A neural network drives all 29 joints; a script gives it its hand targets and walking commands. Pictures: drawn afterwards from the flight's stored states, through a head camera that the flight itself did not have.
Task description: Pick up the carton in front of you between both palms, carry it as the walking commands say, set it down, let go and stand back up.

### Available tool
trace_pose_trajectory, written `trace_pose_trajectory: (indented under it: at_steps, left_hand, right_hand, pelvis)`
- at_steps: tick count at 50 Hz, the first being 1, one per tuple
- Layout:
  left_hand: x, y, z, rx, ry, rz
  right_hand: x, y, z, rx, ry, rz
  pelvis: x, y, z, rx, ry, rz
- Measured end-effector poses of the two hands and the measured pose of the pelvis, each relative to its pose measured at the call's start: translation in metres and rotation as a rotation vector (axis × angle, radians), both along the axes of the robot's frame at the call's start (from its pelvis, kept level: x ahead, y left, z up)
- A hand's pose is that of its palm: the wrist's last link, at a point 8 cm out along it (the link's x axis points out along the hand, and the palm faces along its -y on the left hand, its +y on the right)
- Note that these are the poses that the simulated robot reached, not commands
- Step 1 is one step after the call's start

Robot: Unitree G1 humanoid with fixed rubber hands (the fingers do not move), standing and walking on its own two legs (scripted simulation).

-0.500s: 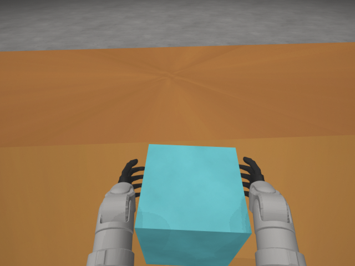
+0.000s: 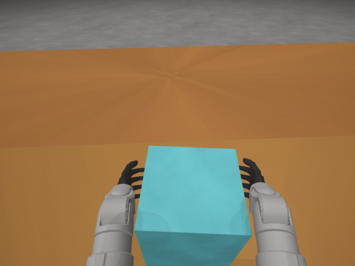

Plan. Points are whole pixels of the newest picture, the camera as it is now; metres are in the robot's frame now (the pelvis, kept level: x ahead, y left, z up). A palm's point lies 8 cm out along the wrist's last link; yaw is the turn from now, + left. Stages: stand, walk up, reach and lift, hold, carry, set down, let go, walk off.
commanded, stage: hold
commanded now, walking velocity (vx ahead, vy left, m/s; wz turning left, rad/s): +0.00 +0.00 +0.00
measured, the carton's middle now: (189, 209) +0.28 +0.00 -0.03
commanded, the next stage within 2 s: carry in 0.10 s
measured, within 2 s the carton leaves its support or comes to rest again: neither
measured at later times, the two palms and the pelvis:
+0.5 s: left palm (131, 160) +0.36 +0.15 +0.07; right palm (249, 155) +0.38 -0.15 +0.07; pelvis +0.10 -0.01 -0.02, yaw +0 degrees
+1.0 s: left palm (148, 97) +0.63 +0.13 +0.09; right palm (236, 93) +0.66 -0.17 +0.08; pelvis +0.37 -0.04 +0.00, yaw +2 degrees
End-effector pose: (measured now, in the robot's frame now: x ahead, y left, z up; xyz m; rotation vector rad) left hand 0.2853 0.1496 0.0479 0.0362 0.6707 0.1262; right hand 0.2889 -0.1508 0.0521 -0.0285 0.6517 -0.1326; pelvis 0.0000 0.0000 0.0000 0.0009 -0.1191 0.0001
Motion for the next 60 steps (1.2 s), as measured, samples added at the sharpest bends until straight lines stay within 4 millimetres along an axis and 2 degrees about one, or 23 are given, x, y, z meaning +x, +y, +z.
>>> trace_pose_trajectory:
  at_steps: [8,13,19,23,27,32,37,45,51,57,60]
  left_hand:
    - [0.002,0.0,0.0,0.004,-0.009,0.001]
    - [0.015,-0.004,0.006,-0.008,-0.045,0.013]
    - [0.043,-0.015,0.017,-0.029,-0.046,0.032]
    - [0.065,-0.008,0.019,-0.036,-0.005,0.061]
    - [0.094,-0.001,0.021,-0.051,0.007,0.072]
    - [0.144,-0.018,0.028,-0.053,0.043,0.038]
    - [0.206,-0.039,0.03,-0.051,-0.011,0.032]
    - [0.282,-0.027,0.037,-0.063,0.062,0.135]
    - [0.361,-0.016,0.036,-0.055,0.04,0.135]
    - [0.459,-0.004,0.006,-0.067,0.037,0.075]
    - [0.502,-0.004,-0.006,-0.071,0.095,0.038]
  right_hand:
    - [0.002,0.0,-0.001,0.001,-0.009,0.0]
    - [0.014,-0.004,0.005,0.018,-0.045,-0.009]
    - [0.043,-0.015,0.013,0.042,-0.045,-0.02]
    - [0.073,-0.007,0.019,0.047,-0.005,-0.004]
    - [0.101,-0.001,0.019,0.074,0.008,-0.023]
    - [0.135,-0.018,0.021,0.077,0.042,-0.067]
    - [0.197,-0.038,0.023,0.096,-0.012,-0.079]
    - [0.304,-0.026,0.034,0.093,0.067,0.008]
    - [0.382,-0.015,0.03,0.088,0.045,0.021]
    - [0.463,-0.004,0.005,0.062,0.037,-0.027]
    - [0.494,-0.003,-0.006,0.051,0.092,-0.067]
  pelvis:
    - [0.003,0.0,-0.003,0.001,0.056,-0.003]
    - [0.016,-0.003,-0.009,0.004,0.12,-0.012]
    - [0.051,-0.013,-0.016,-0.008,0.172,0.016]
    - [0.08,-0.01,-0.014,0.016,0.195,0.027]
    - [0.116,-0.006,-0.015,0.022,0.214,-0.02]
    - [0.164,-0.013,-0.007,-0.015,0.228,-0.025]
    - [0.221,-0.032,-0.022,-0.026,0.198,0.019]
    - [0.308,-0.044,-0.001,0.016,0.217,0.04]
    - [0.387,-0.033,-0.004,0.031,0.211,0.028]
    - [0.483,-0.008,-0.031,0.03,0.172,-0.011]
    - [0.518,0.002,-0.027,0.03,0.174,-0.033]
